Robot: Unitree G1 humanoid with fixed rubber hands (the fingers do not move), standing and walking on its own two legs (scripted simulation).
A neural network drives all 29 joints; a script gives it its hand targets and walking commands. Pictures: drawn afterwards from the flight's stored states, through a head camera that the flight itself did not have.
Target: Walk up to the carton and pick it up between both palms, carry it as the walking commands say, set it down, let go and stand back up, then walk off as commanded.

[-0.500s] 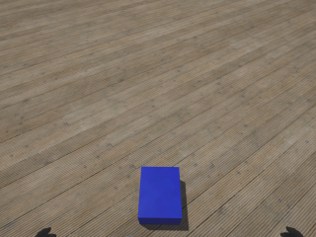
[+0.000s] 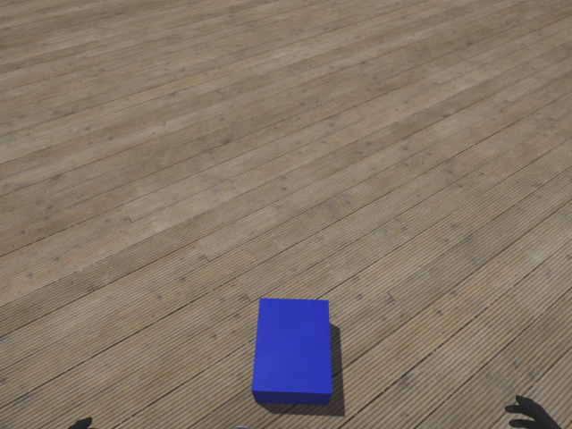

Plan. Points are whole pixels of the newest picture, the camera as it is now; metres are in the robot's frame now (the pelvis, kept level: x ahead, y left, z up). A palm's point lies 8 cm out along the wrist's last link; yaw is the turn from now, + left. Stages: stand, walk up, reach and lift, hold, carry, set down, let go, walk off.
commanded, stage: walk up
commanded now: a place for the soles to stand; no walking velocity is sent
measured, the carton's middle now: (292, 350) +0.45 +0.01 -0.66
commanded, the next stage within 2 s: reach and lift in 0.36 s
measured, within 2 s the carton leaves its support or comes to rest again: neither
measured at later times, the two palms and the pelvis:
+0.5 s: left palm out of the picture +0.14 +0.31 -0.07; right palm (539, 428) +0.16 -0.31 -0.06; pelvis -0.01 +0.00 +0.01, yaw -1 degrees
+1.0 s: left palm (130, 369) +0.25 +0.28 -0.12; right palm (462, 352) +0.27 -0.26 -0.12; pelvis -0.02 +0.02 -0.03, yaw -2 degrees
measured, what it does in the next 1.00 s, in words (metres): stands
